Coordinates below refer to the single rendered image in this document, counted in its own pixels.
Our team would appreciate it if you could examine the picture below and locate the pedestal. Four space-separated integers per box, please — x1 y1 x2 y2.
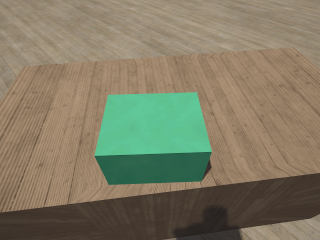
0 47 320 240

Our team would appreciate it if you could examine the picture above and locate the carton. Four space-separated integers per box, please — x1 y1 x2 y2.
94 92 212 185

